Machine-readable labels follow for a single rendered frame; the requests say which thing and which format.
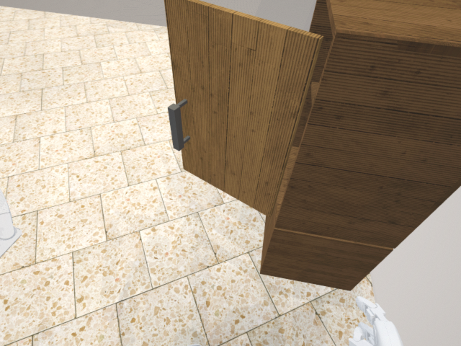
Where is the handle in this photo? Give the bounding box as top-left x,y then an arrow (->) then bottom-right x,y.
168,99 -> 190,151

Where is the cupboard door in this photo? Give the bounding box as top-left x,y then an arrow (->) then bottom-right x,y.
164,0 -> 323,217

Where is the left robot hand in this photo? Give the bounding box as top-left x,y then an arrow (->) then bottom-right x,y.
0,189 -> 22,258

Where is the right robot hand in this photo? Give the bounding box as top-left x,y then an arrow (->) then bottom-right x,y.
349,296 -> 403,346

